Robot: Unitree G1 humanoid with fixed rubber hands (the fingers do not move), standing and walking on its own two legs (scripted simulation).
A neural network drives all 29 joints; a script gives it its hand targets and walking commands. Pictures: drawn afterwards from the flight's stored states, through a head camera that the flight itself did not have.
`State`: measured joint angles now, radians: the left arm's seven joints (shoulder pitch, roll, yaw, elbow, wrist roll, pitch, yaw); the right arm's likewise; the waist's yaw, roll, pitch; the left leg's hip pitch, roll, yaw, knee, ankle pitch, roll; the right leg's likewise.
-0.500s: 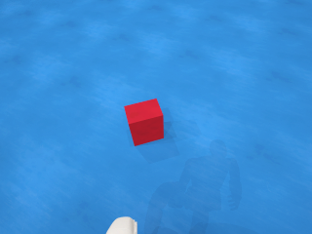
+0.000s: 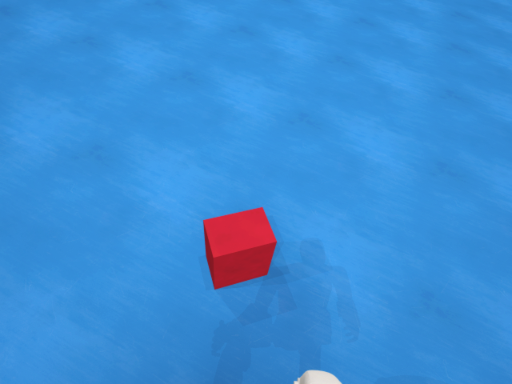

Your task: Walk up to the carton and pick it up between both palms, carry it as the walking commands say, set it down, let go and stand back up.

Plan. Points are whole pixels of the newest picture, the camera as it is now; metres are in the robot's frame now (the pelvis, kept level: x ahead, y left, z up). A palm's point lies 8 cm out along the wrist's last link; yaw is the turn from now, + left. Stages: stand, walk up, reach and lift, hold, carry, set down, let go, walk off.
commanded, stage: walk up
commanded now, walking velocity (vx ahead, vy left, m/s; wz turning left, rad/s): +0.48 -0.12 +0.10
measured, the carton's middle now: (237, 249) +0.66 +0.01 -0.63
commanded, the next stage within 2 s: none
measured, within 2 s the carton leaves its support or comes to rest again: neither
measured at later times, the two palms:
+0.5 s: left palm (175, 306) +0.27 +0.15 -0.14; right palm out of the picture +0.07 -0.31 -0.16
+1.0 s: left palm (157, 374) +0.15 +0.16 -0.12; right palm (400, 303) +0.28 -0.31 -0.14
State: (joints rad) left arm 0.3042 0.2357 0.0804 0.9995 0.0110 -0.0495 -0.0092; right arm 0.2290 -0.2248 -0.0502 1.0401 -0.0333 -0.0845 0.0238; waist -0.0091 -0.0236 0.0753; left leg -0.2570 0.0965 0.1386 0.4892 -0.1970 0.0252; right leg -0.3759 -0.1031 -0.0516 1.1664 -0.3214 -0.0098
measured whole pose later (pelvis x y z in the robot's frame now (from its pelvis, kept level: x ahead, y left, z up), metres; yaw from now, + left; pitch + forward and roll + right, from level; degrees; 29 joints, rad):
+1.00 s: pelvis +0.22 -0.07 +0.01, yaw +1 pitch +0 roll +3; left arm 0.44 0.14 0.05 1.07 0.03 -0.05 0.03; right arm 0.21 -0.22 -0.07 1.07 -0.04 0.05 0.04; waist 0.05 0.00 -0.03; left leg -0.45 0.07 0.06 0.82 -0.18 -0.09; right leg -0.18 -0.12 -0.13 0.32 -0.14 0.00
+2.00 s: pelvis +0.26 +0.02 +0.00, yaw +2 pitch -2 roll +0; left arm 0.35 0.11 -0.02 1.18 0.01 -0.02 0.05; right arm 0.26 -0.15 0.00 1.16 0.00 0.00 -0.03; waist -0.03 -0.01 0.02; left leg -0.19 0.02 0.11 0.38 -0.15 0.03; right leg -0.07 0.03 -0.06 0.34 -0.24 -0.03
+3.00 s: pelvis +0.27 -0.11 +0.00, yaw +11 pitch +2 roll +2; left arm 0.27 0.20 0.06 0.96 0.03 0.00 0.03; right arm 0.24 -0.28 -0.09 1.00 -0.04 0.05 0.00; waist 0.00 0.03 0.00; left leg -0.54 0.04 -0.04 0.98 -0.37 -0.05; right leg -0.29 -0.10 -0.08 0.52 -0.27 0.02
